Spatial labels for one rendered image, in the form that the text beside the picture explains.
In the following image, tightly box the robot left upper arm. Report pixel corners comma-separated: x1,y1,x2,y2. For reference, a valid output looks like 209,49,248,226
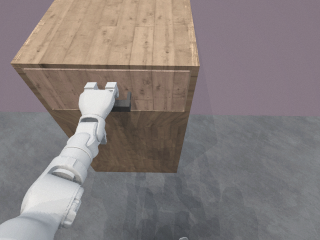
0,173,84,240

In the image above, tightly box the drawer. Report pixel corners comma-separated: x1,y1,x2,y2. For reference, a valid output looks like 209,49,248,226
24,68,190,111

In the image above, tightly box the cabinet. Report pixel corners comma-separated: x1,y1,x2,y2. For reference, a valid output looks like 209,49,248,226
10,0,200,173

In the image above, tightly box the left robot hand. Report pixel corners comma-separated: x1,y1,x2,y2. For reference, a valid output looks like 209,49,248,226
78,82,119,145

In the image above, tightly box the left robot forearm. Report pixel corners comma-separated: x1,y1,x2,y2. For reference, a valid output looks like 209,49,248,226
20,114,106,214

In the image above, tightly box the handle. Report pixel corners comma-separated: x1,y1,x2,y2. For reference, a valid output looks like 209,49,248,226
111,91,131,112

